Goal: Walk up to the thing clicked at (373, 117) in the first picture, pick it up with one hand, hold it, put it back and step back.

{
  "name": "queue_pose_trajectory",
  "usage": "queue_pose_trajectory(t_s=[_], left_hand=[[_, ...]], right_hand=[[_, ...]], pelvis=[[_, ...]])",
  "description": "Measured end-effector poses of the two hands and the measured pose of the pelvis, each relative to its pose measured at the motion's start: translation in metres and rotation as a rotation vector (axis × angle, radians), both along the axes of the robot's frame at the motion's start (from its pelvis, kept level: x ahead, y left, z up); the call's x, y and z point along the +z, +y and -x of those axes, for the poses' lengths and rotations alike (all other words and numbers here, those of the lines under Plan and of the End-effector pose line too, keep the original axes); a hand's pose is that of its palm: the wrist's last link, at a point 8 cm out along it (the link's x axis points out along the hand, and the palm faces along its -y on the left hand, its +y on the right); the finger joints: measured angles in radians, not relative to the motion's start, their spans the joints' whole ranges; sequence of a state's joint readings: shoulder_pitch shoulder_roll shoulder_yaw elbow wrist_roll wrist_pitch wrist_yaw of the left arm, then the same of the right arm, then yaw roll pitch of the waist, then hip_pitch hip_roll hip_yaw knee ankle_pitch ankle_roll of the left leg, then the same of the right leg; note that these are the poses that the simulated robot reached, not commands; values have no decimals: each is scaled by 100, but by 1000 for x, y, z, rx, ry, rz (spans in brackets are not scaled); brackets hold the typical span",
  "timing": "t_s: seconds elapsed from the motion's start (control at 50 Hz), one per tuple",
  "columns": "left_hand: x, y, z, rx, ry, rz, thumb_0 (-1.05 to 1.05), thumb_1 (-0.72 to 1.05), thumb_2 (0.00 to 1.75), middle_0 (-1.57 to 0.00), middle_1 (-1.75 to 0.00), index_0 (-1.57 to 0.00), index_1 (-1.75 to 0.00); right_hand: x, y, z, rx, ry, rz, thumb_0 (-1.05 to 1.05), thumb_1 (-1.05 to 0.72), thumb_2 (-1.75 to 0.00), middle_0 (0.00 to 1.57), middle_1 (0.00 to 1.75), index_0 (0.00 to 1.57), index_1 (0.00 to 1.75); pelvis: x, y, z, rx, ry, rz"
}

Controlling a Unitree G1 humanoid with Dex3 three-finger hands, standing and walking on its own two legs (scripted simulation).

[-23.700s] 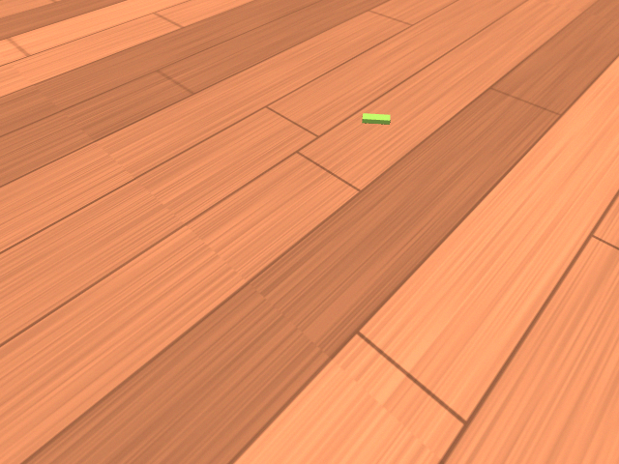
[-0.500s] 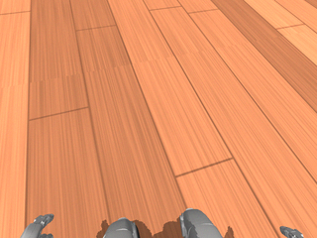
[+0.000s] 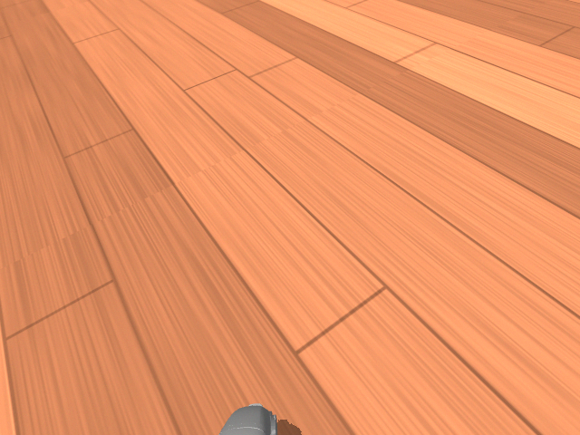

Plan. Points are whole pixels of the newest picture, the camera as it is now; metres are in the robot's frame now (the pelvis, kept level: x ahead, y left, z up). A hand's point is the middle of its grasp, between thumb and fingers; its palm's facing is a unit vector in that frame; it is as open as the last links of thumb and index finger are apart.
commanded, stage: walk up
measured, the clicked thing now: out of the picture +0.15 -1.41 -0.75
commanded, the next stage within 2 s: none
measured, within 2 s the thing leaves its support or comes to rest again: neither
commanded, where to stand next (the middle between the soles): +0.13 +0.03 m, yaw -12 degrees
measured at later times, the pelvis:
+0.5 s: pelvis +0.06 +0.00 -0.02, yaw -18 degrees
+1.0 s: pelvis +0.10 +0.12 +0.01, yaw -50 degrees
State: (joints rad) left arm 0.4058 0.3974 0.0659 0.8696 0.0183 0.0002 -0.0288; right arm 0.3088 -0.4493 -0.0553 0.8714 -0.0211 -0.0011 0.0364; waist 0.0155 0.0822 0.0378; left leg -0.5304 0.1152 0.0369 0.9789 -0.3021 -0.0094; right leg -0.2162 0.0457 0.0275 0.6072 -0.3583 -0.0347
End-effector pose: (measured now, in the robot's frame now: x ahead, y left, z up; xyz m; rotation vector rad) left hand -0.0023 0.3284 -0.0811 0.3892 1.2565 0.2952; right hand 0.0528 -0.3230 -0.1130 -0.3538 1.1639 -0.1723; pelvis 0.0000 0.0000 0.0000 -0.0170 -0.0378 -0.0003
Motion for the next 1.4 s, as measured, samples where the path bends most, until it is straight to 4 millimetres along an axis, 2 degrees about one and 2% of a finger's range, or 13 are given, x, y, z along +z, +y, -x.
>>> queue_pose_trajectory(t_s=[0.12, 0.24, 0.36, 0.48, 0.6, 0.76, 0.84, 0.94, 1.12, 1.2, 1.28, 1.34, 1.4], left_hand=[[-16, 7, -21, -26, 25, 13, 1, 90, 90, -21, -30, -20, -30], [-30, 2, -78, -106, 15, 40, 1, 90, 90, -21, -30, -20, -30], [-23, -15, -144, -217, -34, 57, 1, 90, 90, -21, -30, -20, -30], [-18, -31, -205, -367, -71, -32, 0, 90, 90, -21, -30, -20, -30], [4, -41, -258, -500, -99, -80, 0, 90, 90, -21, -30, -20, -30], [4, -49, -348, -723, -165, -60, 1, 90, 90, -21, -30, -20, -30], [-9, -56, -392, -821, -194, -11, 1, 90, 90, -21, -30, -20, -30], [-7, -76, -420, -965, -142, 48, 1, 90, 90, -21, -30, -20, -30], [-4, -117, -432, -1171, -46, 113, 1, 90, 90, -21, -30, -20, -30], [-2, -154, -430, -1268, -58, 119, 1, 90, 90, -20, -30, -20, -30], [0, -194, -422, -1352, -121, 120, 1, 90, 90, -20, -30, -20, -30], [3, -211, -412, -1376, -159, 133, 1, 90, 90, -21, -30, -20, -30], [5, -220, -406, -1387, -141, 125, 0, 90, 90, -21, -30, -20, -30]], right_hand=[[-5, 19, -24, 14, 9, -7, 1, -90, -90, 21, 30, 21, 30], [6, 30, -46, -32, -59, -1, 1, -90, -90, 21, 30, 21, 30], [16, 13, -54, -105, -84, 5, 1, -90, -90, 21, 30, 21, 31], [-6, -18, -73, -244, -188, -17, 1, -90, -90, 21, 30, 21, 30], [-7, -13, -70, -362, -221, -39, 1, -91, -90, 20, 30, 21, 30], [-8, 25, -2, -553, -151, 15, 1, -91, -90, 20, 30, 21, 30], [-4, 66, 46, -659, -94, 62, 1, -91, -90, 20, 30, 21, 30], [22, 126, 107, -817, -29, 71, 1, -91, -90, 20, 30, 21, 30], [50, 203, 203, -1036, 3, 122, 1, -90, -90, 21, 30, 21, 30], [46, 232, 246, -1131, 17, 115, 1, -90, -90, 21, 30, 21, 30], [28, 257, 285, -1219, 50, 76, 1, -90, -90, 21, 30, 21, 30], [13, 271, 296, -1283, 82, 26, 1, -91, -90, 20, 30, 21, 30], [7, 275, 288, -1316, 52, -9, 1, -91, -90, 20, 30, 20, 30]], pelvis=[[-8, 8, -22, -32, 13, 6], [-6, 15, -37, -76, 6, -14], [-1, 7, -52, -162, 9, -18], [-22, -4, -63, -284, 4, -6], [-13, 11, -73, -435, 17, -22], [-15, 55, -88, -613, 26, -36], [-19, 86, -94, -686, 5, -44], [0, 109, -96, -811, 3, 0], [11, 121, -98, -1015, 27, 6], [8, 119, -90, -1083, 41, -5], [-2, 109, -76, -1135, 40, -21], [-4, 101, -72, -1182, 26, -7], [-1, 91, -75, -1236, 16, -1]])
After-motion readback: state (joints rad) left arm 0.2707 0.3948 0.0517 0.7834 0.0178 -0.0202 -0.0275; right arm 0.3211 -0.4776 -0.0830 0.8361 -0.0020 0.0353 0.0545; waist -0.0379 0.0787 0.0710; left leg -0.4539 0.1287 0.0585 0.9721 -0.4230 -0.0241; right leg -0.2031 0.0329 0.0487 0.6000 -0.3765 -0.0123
